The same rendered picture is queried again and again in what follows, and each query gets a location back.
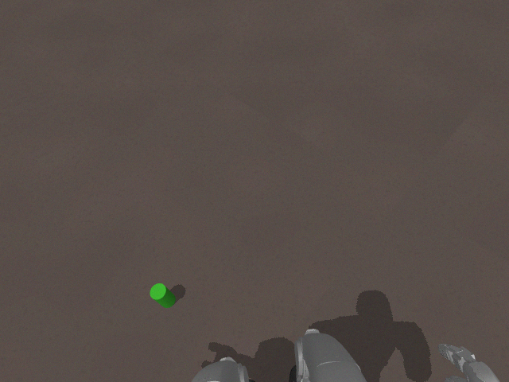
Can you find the right robot hand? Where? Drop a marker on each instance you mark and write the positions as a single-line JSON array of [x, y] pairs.
[[465, 361]]

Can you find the can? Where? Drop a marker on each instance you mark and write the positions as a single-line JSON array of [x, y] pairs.
[[161, 294]]

